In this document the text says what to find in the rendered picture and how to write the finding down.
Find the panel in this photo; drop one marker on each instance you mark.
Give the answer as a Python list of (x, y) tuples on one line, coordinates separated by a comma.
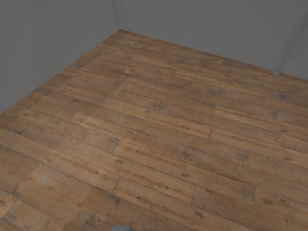
[(300, 30)]

